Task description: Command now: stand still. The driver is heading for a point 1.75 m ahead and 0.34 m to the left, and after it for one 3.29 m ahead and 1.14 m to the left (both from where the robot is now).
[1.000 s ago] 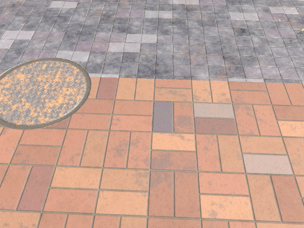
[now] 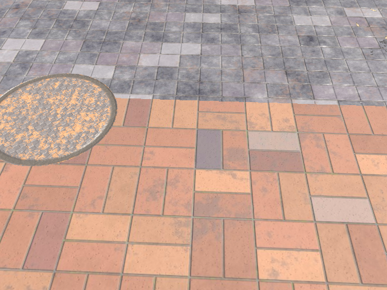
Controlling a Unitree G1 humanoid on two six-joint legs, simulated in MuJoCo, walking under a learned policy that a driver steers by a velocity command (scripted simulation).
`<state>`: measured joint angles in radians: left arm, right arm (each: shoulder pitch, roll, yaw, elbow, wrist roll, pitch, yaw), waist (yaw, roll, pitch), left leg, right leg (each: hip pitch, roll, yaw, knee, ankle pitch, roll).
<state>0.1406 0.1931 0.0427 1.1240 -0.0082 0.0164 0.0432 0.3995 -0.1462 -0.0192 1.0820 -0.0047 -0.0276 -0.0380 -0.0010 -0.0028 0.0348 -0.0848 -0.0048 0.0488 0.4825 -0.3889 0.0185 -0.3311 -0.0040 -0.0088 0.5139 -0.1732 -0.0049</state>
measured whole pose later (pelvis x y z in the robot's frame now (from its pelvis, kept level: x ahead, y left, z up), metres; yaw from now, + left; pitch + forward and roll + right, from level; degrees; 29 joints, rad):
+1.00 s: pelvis +0.17 -0.05 +0.01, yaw +1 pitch +1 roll -1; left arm 0.38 0.18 0.03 1.11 0.00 -0.10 -0.01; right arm 0.19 -0.25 -0.08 0.90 0.03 -0.09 -0.01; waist 0.05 0.04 -0.02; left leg -0.64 0.13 -0.01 1.08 -0.16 0.05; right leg -0.05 0.05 -0.09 0.26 -0.22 -0.06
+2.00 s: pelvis +0.74 -0.05 +0.01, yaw +0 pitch +2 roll +0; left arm 0.22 0.24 0.06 0.94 0.00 -0.10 -0.03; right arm 0.25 -0.27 -0.06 0.95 0.03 -0.10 0.00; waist 0.01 0.04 0.02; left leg -0.49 0.08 -0.02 1.18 -0.32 0.06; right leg -0.31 0.03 -0.07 0.43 -0.15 -0.07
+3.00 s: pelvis +1.32 +0.04 +0.00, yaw +24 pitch +2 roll -1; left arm 0.08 0.26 0.06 0.76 0.00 -0.13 -0.01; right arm 0.35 -0.28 -0.07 0.81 0.03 -0.04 -0.02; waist -0.04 0.03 0.00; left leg -0.34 -0.06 -0.13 1.09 -0.48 0.04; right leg -0.39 0.03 -0.01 0.50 -0.16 -0.02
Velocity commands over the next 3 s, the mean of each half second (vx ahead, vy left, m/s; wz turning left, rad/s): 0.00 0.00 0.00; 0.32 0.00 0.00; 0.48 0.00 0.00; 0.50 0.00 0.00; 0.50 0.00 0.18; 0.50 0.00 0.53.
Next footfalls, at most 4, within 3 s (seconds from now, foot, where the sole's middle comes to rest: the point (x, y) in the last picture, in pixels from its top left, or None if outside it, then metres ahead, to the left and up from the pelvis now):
1.28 left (169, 282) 0.53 0.11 -0.77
1.84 right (234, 204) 0.83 -0.13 -0.77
2.40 left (175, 143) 1.15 0.11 -0.77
2.90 right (204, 97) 1.46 -0.03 -0.77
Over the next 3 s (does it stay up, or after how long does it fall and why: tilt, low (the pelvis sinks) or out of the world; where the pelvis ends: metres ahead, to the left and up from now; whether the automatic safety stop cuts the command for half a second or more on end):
stays up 1.32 0.04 0.00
